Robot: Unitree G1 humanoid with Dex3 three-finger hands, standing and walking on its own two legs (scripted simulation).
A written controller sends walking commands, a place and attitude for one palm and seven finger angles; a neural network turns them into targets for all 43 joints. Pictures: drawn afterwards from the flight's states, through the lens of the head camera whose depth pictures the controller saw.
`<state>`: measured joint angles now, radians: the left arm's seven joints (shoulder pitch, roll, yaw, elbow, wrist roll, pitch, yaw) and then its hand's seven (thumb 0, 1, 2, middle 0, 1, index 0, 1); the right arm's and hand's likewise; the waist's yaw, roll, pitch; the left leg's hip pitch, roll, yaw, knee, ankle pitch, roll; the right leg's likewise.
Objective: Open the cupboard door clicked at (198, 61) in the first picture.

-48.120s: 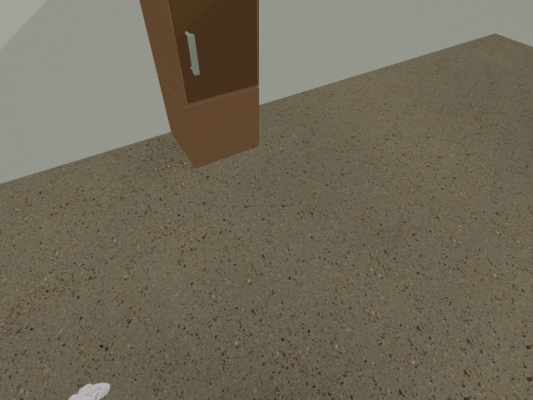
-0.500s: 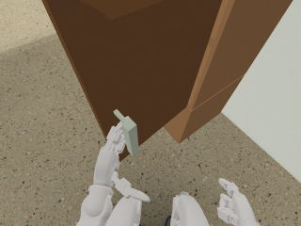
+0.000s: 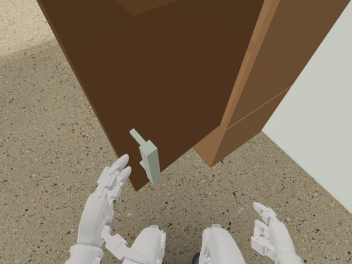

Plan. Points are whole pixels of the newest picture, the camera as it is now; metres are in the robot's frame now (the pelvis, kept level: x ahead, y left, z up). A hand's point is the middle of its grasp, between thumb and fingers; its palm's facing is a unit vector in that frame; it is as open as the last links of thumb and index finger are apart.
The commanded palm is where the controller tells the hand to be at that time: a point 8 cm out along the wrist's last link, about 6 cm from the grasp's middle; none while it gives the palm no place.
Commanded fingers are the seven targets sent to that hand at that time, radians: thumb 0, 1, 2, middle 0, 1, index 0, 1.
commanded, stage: slide the hand sideways off the handle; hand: left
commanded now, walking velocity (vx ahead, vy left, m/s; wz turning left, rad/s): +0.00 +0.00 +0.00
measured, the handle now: (145, 158) +0.33 +0.10 +0.04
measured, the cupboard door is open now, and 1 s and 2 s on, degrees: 95 95 95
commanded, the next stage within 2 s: draw the hand back to the body in 0.30 s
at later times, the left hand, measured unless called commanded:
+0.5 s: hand (106, 222) +0.20 +0.15 +0.04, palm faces -0.08 -1.00 -0.04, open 16.3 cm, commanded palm +0.17 +0.21 +0.06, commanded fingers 0.00 -0.50 0.30 -0.15 -0.30 -0.15 -0.30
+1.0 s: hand (39, 203) +0.20 +0.21 +0.16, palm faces +0.05 -0.97 -0.23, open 15.7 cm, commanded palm +0.17 +0.26 +0.18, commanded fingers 0.00 -0.12 0.47 -0.16 -0.30 -0.16 -0.30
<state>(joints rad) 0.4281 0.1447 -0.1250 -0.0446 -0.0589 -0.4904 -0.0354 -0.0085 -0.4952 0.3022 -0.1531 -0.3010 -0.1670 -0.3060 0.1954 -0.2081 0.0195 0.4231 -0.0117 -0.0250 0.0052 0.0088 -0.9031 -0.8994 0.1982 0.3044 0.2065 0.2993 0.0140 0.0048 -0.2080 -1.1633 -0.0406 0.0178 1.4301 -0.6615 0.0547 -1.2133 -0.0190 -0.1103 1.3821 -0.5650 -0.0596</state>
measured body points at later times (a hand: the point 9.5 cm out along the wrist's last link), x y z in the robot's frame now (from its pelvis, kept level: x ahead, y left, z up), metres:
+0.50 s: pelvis +0.00 -0.02 -0.01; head +0.09 +0.00 +0.43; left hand +0.20 +0.20 +0.04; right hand +0.20 -0.24 -0.09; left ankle +0.01 +0.09 -0.59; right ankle +0.05 -0.09 -0.59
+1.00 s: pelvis +0.02 +0.01 +0.08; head +0.03 +0.03 +0.53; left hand +0.19 +0.26 +0.17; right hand +0.20 -0.22 +0.03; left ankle +0.01 +0.09 -0.59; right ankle +0.05 -0.09 -0.59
